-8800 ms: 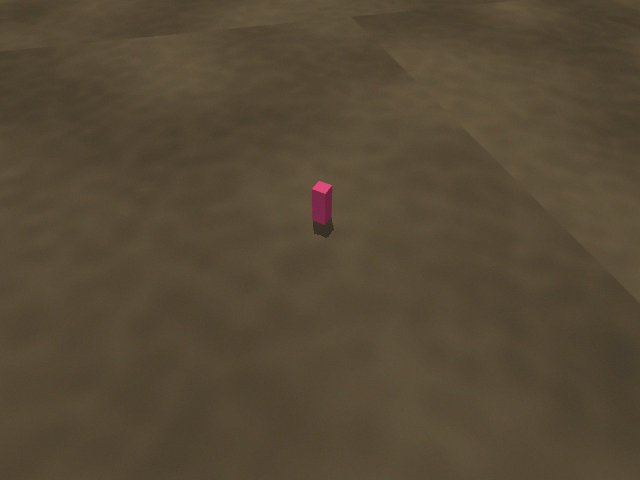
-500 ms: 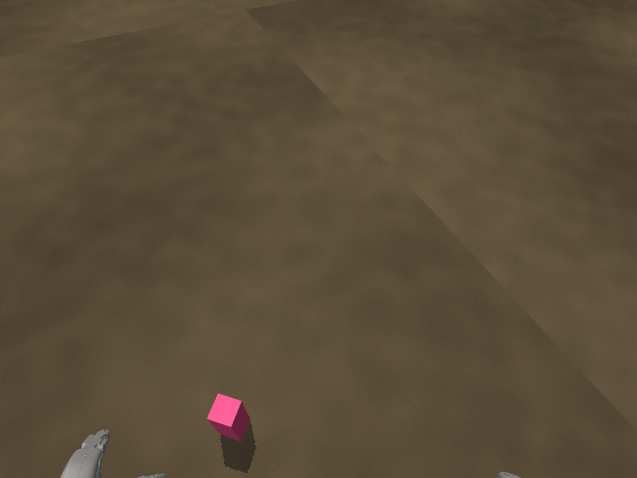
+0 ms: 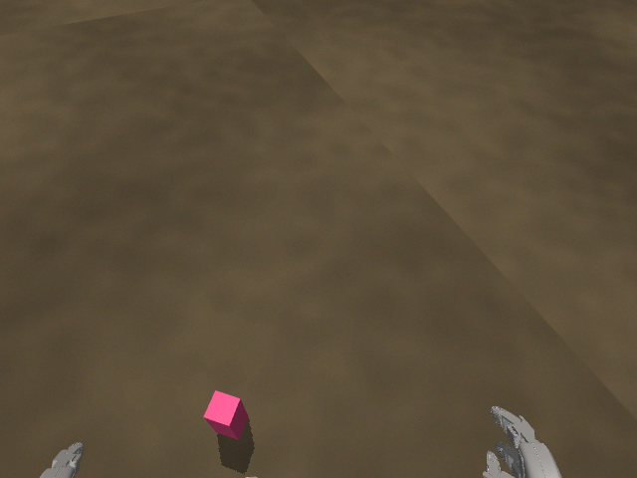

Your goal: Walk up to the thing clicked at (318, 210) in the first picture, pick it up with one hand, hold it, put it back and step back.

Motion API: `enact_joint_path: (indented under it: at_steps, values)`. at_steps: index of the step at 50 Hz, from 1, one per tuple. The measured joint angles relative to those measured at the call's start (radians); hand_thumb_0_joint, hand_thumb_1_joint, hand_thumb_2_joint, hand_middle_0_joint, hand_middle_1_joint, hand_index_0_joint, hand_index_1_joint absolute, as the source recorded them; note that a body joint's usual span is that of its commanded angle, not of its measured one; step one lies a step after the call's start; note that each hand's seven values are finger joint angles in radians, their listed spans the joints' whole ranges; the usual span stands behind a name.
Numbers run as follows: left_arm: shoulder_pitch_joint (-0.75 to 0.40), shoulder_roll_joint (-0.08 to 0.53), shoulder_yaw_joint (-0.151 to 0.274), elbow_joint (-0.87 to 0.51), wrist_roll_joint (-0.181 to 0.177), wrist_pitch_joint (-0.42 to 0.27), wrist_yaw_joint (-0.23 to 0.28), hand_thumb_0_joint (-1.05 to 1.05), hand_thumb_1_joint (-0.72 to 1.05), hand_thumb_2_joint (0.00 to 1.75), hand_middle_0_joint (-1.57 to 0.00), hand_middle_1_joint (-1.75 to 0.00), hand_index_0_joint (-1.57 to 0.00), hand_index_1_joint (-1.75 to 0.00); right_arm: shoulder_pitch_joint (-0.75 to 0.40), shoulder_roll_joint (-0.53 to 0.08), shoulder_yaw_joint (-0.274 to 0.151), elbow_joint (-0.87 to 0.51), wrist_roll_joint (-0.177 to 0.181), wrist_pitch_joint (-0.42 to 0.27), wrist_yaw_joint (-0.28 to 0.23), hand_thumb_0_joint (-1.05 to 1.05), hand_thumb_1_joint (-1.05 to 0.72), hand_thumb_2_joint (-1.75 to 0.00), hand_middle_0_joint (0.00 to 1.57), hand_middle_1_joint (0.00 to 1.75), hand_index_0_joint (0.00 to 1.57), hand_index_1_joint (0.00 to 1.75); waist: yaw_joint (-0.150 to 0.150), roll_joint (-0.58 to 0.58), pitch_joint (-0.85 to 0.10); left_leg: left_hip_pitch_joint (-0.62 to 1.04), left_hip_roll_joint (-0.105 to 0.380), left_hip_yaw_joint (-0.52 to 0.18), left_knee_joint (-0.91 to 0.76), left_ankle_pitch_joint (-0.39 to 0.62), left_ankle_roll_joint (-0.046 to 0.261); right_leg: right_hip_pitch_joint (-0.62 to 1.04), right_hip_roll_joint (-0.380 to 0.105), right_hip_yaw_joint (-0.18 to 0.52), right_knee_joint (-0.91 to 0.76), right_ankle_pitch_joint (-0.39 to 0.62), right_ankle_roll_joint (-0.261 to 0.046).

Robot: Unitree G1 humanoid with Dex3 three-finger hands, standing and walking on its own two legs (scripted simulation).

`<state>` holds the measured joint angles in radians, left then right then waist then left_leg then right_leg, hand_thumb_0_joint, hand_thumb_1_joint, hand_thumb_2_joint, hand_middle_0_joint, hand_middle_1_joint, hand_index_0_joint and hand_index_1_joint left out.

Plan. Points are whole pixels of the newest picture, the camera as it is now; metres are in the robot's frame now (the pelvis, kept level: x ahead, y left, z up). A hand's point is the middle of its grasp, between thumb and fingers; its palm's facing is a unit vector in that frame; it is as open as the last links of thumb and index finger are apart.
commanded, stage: go down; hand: left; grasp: from the side
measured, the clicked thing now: (227, 416) +0.36 +0.22 -0.62
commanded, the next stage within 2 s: none
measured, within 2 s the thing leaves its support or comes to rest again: neither
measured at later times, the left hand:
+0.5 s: hand out of the picture +0.13 +0.29 -0.16, palm faces +0.13 -0.95 -0.29, open 17.4 cm
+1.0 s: hand (82, 448) +0.23 +0.37 -0.24, palm faces +0.19 -0.97 -0.17, open 17.6 cm
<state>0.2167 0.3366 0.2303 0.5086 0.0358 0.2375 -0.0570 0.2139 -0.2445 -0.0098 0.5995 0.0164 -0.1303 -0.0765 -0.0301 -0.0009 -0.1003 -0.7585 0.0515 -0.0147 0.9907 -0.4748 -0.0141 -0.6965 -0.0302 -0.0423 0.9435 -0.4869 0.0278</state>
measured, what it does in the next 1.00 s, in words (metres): lowers itself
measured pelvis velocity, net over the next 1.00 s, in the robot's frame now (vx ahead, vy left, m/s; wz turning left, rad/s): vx -0.07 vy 0.00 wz -0.05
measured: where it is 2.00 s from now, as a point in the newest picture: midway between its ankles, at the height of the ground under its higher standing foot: outside the picture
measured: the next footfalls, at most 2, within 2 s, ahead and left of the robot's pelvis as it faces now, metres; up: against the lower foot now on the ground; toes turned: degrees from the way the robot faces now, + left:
none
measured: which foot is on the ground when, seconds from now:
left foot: down 0.00-1.00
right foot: down 0.00-1.00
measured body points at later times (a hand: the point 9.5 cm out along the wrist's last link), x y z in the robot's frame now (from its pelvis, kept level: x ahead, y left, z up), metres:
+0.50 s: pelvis -0.03 +0.00 -0.06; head +0.08 +0.03 +0.38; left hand +0.12 +0.34 -0.14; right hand +0.15 -0.25 -0.14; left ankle +0.00 +0.12 -0.68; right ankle -0.02 -0.14 -0.68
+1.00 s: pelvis -0.07 +0.00 -0.19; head +0.11 +0.04 +0.22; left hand +0.22 +0.42 -0.23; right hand +0.09 -0.27 -0.30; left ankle +0.00 +0.12 -0.68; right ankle -0.02 -0.14 -0.68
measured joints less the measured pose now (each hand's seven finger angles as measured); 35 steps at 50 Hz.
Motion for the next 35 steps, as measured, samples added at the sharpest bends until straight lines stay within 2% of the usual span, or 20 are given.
enact_joint_path:
  at_steps: [7,16,23,28,32,35]
  values:
    - [0.026,0.018,0.034,-0.051,-0.017,0.019,-0.034,0.00,-0.55,0.01,-0.08,-0.02,-0.09,-0.03,-0.005,0.006,0.005,-0.032,-0.010,-0.020,-0.008,0.01,-0.82,-0.87,0.20,0.30,0.21,0.30,-0.004,0.000,-0.018,-0.083,0.002,-0.013,0.079,-0.028,-0.002,-0.077,0.002,-0.009,0.074,-0.029,-0.002]
    - [0.063,0.033,0.077,-0.110,-0.045,-0.047,-0.088,0.00,-0.57,0.01,-0.09,-0.02,-0.09,-0.02,-0.005,0.007,-0.001,-0.052,-0.016,-0.036,0.002,0.01,-0.85,-0.88,0.20,0.30,0.21,0.30,-0.002,-0.001,-0.022,-0.214,0.004,-0.021,0.193,-0.057,-0.002,-0.205,0.002,-0.010,0.189,-0.060,-0.003]
    - [0.071,0.036,0.103,-0.120,-0.067,-0.103,-0.107,-0.01,-0.55,0.01,-0.08,-0.02,-0.09,-0.02,-0.007,0.009,0.000,-0.058,-0.015,-0.044,0.004,0.01,-0.88,-0.89,0.20,0.30,0.21,0.30,0.005,0.002,-0.023,-0.304,0.003,-0.027,0.269,-0.069,0.000,-0.295,0.002,-0.010,0.267,-0.074,-0.003]
    - [-0.031,0.076,0.161,0.005,-0.092,-0.207,-0.146,-0.01,-0.53,0.01,-0.07,-0.02,-0.08,-0.02,-0.022,-0.005,0.010,-0.050,-0.017,-0.074,0.003,0.01,-0.90,-0.89,0.20,0.30,0.21,0.30,0.010,-0.010,-0.041,-0.427,-0.001,-0.031,0.361,-0.084,0.000,-0.420,-0.003,-0.008,0.369,-0.097,-0.004]
    - [-0.150,0.140,0.232,0.101,-0.122,-0.321,-0.219,-0.01,-0.55,0.01,-0.07,-0.04,-0.08,-0.03,-0.048,-0.025,0.014,-0.033,-0.019,-0.095,0.001,0.01,-0.90,-0.89,0.20,0.30,0.21,0.30,0.008,-0.026,-0.054,-0.570,-0.004,-0.040,0.484,-0.112,-0.004,-0.561,-0.005,-0.009,0.497,-0.132,-0.005]
    - [-0.225,0.187,0.266,0.132,-0.139,-0.384,-0.278,-0.01,-0.56,0.02,-0.07,-0.05,-0.08,-0.05,-0.067,-0.038,0.014,-0.012,-0.020,-0.095,-0.002,0.01,-0.89,-0.89,0.20,0.30,0.21,0.30,0.004,-0.029,-0.057,-0.661,-0.004,-0.047,0.566,-0.133,-0.006,-0.650,-0.005,-0.010,0.579,-0.153,-0.006]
